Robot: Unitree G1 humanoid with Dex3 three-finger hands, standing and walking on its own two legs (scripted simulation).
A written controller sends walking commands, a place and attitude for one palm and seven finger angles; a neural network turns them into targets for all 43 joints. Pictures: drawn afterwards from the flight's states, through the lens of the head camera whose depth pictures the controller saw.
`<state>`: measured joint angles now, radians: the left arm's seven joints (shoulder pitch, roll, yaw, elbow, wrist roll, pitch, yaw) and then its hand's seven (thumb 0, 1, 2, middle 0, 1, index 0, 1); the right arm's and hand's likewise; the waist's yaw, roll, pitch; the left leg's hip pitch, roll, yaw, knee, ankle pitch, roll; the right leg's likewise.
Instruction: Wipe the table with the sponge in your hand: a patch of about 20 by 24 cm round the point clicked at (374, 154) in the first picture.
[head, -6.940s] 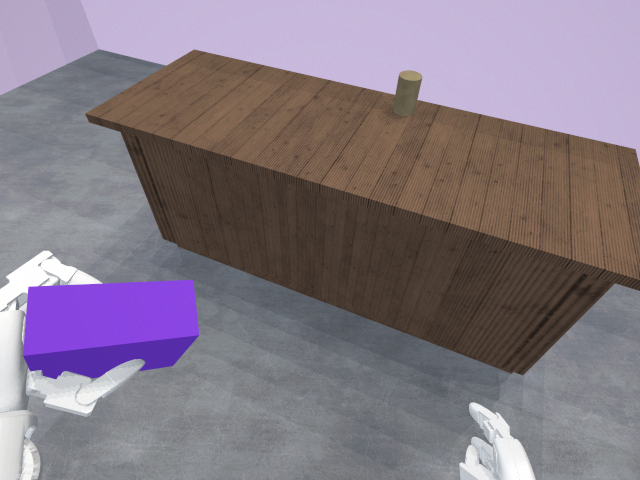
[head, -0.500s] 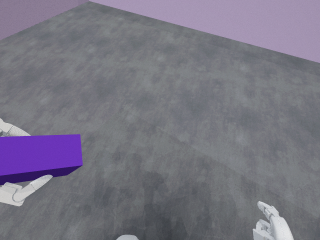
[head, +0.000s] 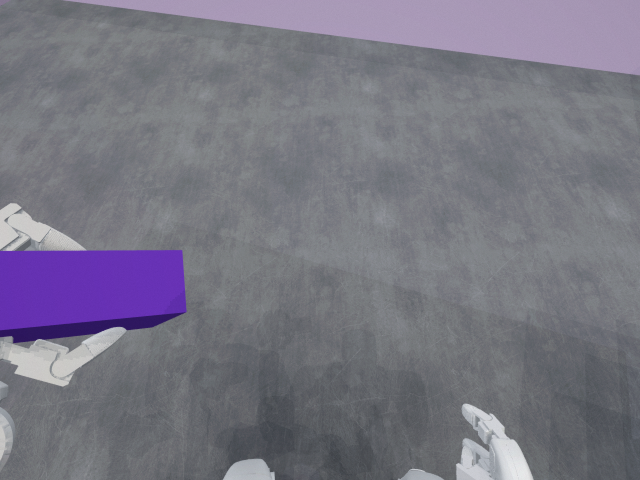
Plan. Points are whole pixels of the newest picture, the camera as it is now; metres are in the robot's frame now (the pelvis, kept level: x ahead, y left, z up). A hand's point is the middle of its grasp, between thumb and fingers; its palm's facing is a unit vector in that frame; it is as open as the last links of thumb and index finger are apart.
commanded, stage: turn to face it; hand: left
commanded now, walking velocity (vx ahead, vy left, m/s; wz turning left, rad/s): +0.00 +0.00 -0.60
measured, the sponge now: (117, 296) +0.24 +0.21 +0.17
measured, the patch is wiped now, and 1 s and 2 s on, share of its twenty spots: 0.00 0.00 0.00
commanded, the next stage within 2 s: none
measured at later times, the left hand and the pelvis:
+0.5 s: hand (185, 294) +0.23 +0.13 +0.20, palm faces +0.15 -0.91 -0.38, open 9.8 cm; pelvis -0.05 -0.04 +0.03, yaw -19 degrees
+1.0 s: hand (396, 369) +0.19 -0.04 +0.20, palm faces -0.17 -0.84 -0.51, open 9.9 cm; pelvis -0.13 -0.10 +0.03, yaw -36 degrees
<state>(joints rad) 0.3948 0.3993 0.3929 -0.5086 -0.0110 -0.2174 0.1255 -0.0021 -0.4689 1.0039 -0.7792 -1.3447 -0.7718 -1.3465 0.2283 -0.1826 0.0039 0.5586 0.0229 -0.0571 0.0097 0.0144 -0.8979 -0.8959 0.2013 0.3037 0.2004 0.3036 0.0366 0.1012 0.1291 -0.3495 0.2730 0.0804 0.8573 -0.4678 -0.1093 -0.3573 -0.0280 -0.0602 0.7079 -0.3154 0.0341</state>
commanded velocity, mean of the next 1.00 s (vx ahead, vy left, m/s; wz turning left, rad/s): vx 0.00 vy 0.00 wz -0.60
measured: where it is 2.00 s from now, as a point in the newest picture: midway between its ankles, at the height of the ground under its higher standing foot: outside the picture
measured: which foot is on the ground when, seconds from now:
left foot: up 0.00-0.24, down 0.26-0.64, up 0.66-1.00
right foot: down 0.00-0.28, up 0.30-0.60, down 0.62-1.00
